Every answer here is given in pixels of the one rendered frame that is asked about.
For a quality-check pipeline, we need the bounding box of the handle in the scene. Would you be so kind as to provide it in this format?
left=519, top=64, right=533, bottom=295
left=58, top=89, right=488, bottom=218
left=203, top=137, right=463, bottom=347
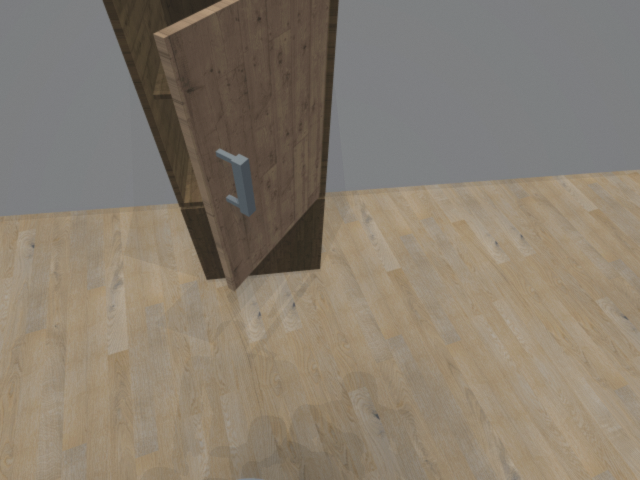
left=216, top=148, right=256, bottom=217

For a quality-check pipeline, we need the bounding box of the cupboard door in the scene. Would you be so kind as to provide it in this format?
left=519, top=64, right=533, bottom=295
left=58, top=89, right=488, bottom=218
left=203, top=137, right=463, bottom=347
left=153, top=0, right=330, bottom=291

